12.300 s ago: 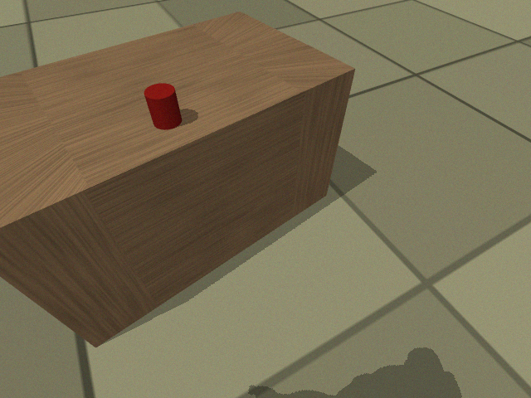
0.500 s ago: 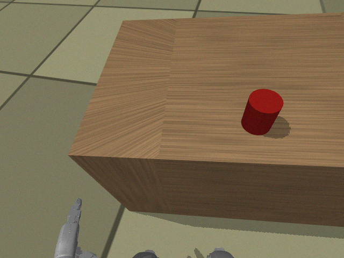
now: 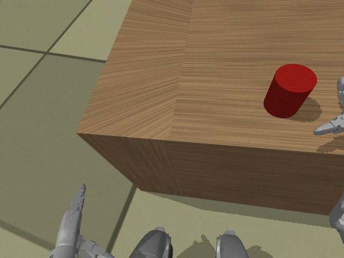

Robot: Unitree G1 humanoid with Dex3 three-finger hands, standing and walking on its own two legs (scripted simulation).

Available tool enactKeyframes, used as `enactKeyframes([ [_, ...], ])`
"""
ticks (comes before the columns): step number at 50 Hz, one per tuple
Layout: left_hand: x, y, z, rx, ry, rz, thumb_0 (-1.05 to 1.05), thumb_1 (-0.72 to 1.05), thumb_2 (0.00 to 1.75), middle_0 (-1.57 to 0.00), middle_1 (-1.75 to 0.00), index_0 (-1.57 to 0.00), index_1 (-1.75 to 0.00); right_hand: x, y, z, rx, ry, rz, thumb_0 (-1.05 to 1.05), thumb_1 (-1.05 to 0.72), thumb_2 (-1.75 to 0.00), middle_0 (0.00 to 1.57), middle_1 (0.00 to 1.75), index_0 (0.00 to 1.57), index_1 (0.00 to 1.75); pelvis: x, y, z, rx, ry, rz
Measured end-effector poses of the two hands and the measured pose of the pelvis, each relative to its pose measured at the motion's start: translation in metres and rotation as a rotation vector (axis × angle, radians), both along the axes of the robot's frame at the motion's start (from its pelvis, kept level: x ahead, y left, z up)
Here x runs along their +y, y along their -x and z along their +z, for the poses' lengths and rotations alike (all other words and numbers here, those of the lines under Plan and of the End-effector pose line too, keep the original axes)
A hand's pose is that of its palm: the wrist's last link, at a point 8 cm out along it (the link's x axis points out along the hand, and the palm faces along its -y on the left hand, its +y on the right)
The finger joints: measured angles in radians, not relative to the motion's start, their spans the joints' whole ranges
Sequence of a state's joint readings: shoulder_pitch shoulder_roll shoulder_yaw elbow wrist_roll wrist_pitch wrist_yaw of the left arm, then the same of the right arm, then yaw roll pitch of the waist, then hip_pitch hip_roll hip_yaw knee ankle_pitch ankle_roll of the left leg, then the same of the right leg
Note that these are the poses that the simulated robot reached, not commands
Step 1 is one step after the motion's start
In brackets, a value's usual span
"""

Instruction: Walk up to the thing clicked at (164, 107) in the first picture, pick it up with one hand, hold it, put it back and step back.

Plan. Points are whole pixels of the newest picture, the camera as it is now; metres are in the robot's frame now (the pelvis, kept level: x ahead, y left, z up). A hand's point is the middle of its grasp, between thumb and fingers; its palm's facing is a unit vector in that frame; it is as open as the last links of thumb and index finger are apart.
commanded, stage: close in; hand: right
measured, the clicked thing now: (287, 92) +0.49 -0.21 +0.04
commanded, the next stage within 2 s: rest palm in 0.42 s
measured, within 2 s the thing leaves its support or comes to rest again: neither
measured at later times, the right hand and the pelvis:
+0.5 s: hand (305, 94) +0.47 -0.24 +0.06, palm faces +0.17 +0.98 +0.04, open 17.5 cm; pelvis +0.00 +0.00 -0.01, yaw +0 degrees
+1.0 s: hand (296, 89) +0.48 -0.22 +0.06, palm faces +0.20 +0.98 +0.01, open 16.3 cm; pelvis +0.00 +0.01 -0.01, yaw +0 degrees
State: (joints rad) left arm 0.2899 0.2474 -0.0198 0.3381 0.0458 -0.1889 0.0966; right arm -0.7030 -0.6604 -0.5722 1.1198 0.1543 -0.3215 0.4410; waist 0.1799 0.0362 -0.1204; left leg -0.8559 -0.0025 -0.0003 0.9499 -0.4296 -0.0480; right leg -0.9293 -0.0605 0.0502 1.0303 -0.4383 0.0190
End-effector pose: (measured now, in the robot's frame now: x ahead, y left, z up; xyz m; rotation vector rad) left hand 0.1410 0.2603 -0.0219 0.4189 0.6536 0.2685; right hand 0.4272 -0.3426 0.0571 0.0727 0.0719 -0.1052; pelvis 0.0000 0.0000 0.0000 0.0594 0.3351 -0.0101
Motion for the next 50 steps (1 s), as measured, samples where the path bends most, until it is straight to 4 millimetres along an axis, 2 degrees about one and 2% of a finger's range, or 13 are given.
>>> enactKeyframes([
  [3, 0.0, 0.005, 0.002, -0.002, -0.004, 0.011, -0.01, -0.52, 0.04, -0.06, -0.06, -0.07, -0.05, 0.011, -0.01, -0.004, -0.021, 0.002, -0.02, -0.02, 0.53, -0.03, 0.06, 0.04, 0.05, 0.04, 0.0, 0.002, -0.004, 0.009, -0.001, 0.008],
  [7, 0.002, 0.009, 0.008, -0.02, -0.004, 0.023, -0.01, -0.52, 0.04, -0.06, -0.06, -0.07, -0.05, 0.023, -0.018, 0.001, -0.04, 0.008, -0.037, -0.02, 0.54, -0.03, 0.05, 0.04, 0.05, 0.04, -0.001, 0.001, -0.006, 0.01, -0.004, 0.012],
  [12, 0.005, 0.009, 0.01, -0.033, 0.014, 0.037, -0.01, -0.52, 0.04, -0.06, -0.06, -0.07, -0.05, 0.034, -0.02, 0.011, -0.039, 0.028, -0.054, -0.02, 0.56, -0.03, 0.05, 0.04, 0.05, 0.04, -0.002, -0.002, -0.005, 0.003, -0.003, 0.013],
  [15, 0.001, 0.005, 0.006, -0.033, 0.044, 0.028, -0.01, -0.52, 0.04, -0.06, -0.06, -0.07, -0.05, 0.04, -0.019, 0.011, -0.034, 0.04, -0.053, -0.02, 0.56, -0.03, 0.05, 0.05, 0.04, 0.04, -0.001, -0.001, -0.007, 0.002, 0.0, 0.013],
  [21, -0.006, -0.004, 0.012, -0.079, 0.082, -0.013, -0.01, -0.52, 0.04, -0.06, -0.06, -0.07, -0.05, 0.05, -0.016, 0.007, -0.023, 0.044, -0.057, -0.02, 0.55, -0.03, 0.05, 0.05, 0.04, 0.04, 0.001, 0.0, -0.008, -0.004, 0.006, 0.009],
  [25, -0.005, 0.001, 0.016, -0.073, 0.082, -0.018, -0.01, -0.52, 0.03, -0.06, -0.06, -0.07, -0.05, 0.055, -0.015, 0.004, -0.023, 0.028, -0.066, -0.02, 0.53, -0.03, 0.05, 0.05, 0.04, 0.04, 0.003, -0.001, -0.008, -0.008, 0.008, 0.005],
  [30, 0.001, 0.008, 0.009, -0.027, 0.066, 0.004, -0.01, -0.53, 0.04, -0.06, -0.05, -0.06, -0.05, 0.063, -0.02, 0.003, -0.043, 0.037, -0.073, -0.02, 0.51, -0.04, 0.05, 0.05, 0.04, 0.04, 0.003, 0.001, -0.01, -0.002, 0.008, 0.005],
  [36, 0.002, 0.004, 0.012, -0.041, 0.073, 0.01, -0.01, -0.56, 0.07, -0.05, -0.05, -0.05, -0.05, 0.078, -0.025, 0.007, -0.04, 0.056, -0.043, -0.02, 0.46, -0.05, 0.05, 0.05, 0.05, 0.04, 0.001, 0.0, -0.008, -0.004, 0.009, 0.012],
  [41, 0.004, 0.006, 0.016, -0.049, 0.09, 0.02, -0.01, -0.58, 0.08, -0.05, -0.04, -0.04, -0.05, 0.08, -0.021, 0.016, -0.028, 0.034, -0.071, -0.02, 0.47, -0.04, 0.09, 0.05, 0.08, 0.04, 0.002, -0.004, -0.003, -0.02, 0.015, 0.013],
  [50, 0.0, 0.003, 0.009, -0.044, 0.1, 0.003, -0.01, -0.54, 0.06, -0.05, -0.05, -0.05, -0.05, 0.072, -0.027, 0.007, -0.036, 0.063, -0.09, -0.02, 0.5, -0.06, 0.29, 0.16, 0.29, 0.16, 0.006, 0.004, -0.01, -0.005, 0.016, 0.011],
])
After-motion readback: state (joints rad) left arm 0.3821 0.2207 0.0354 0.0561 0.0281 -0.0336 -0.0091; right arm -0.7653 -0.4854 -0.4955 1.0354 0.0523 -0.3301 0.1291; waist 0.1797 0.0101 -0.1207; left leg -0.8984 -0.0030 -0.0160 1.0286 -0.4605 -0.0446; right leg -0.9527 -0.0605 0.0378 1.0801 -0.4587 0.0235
